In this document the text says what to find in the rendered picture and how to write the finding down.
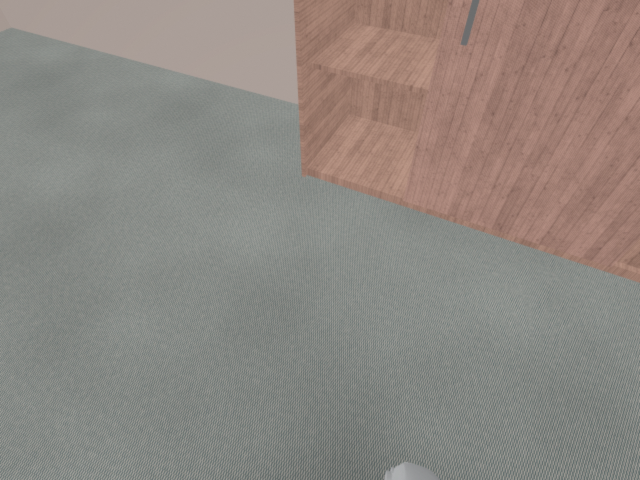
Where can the wardrobe door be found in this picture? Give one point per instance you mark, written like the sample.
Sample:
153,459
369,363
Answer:
533,128
632,256

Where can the handle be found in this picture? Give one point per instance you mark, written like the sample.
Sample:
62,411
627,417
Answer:
469,23

